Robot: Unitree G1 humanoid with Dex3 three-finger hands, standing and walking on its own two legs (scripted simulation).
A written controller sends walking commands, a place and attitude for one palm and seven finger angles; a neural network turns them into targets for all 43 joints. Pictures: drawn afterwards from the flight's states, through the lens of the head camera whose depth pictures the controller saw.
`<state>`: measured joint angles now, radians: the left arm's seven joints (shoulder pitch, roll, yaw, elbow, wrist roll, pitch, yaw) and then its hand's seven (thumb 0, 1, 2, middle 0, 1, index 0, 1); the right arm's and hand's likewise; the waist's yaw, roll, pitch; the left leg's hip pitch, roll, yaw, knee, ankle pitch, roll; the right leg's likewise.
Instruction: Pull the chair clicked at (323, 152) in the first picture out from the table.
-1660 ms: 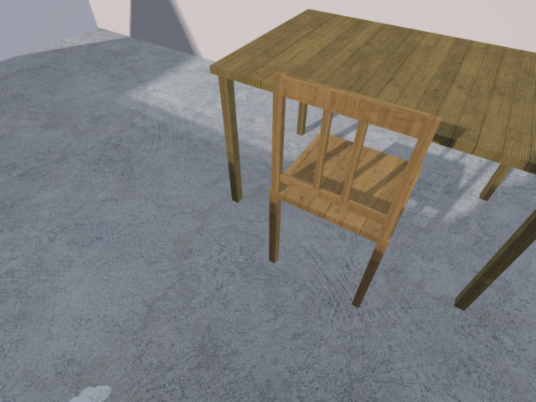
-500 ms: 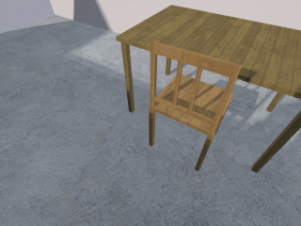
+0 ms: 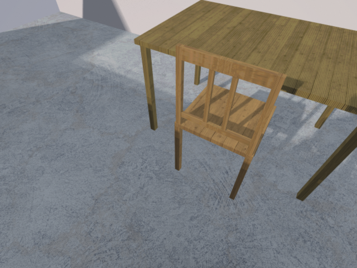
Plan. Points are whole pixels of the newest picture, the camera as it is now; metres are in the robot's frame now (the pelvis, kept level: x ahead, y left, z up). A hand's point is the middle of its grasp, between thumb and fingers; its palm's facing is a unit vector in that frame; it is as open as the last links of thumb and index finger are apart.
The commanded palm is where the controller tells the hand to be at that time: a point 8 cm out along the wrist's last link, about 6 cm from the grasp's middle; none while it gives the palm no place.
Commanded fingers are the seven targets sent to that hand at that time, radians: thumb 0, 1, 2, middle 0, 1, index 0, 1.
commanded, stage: turn to face it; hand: left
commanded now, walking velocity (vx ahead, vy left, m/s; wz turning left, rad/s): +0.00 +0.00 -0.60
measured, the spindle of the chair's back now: (208, 97) +0.79 -0.07 -0.10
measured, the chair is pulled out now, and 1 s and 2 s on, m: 0.00 0.00 0.00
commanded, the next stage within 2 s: take the last steps up to it in 0.86 s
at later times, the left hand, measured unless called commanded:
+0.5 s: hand out of the picture +0.05 +0.15 -0.16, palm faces -0.17 -0.95 -0.27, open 7.4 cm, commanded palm none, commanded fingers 0.00 0.90 0.90 -0.20 -0.30 -0.20 -0.30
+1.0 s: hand out of the picture +0.14 +0.21 -0.18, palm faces -0.36 -0.91 -0.22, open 7.4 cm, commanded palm none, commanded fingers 0.00 0.90 0.90 -0.20 -0.30 -0.20 -0.30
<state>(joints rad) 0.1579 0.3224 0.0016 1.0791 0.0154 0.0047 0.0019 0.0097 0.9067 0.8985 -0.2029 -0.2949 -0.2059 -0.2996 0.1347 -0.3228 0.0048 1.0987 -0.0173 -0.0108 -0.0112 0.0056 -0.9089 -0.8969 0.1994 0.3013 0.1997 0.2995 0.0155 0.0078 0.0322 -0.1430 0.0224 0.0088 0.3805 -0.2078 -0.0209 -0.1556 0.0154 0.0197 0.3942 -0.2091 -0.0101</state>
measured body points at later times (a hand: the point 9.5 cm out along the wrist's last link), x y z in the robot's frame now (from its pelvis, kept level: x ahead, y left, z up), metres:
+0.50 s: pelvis -0.02 -0.03 +0.00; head +0.02 -0.07 +0.44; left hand +0.06 +0.20 -0.14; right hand +0.01 -0.30 -0.16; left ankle -0.01 +0.14 -0.66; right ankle -0.01 -0.10 -0.75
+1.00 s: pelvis +0.00 +0.03 +0.00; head +0.02 +0.06 +0.45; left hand +0.16 +0.26 -0.16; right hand -0.04 -0.21 -0.13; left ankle +0.04 +0.13 -0.74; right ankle -0.05 -0.08 -0.68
